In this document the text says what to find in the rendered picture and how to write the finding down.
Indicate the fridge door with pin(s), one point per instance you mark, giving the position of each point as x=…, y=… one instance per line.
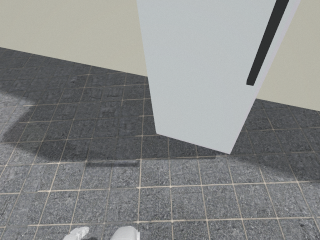
x=198, y=56

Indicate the robot left hand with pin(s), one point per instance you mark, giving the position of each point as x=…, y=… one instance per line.
x=77, y=233

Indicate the handle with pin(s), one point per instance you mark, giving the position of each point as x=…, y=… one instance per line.
x=271, y=28

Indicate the left robot thigh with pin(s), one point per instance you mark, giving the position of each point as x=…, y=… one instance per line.
x=126, y=233

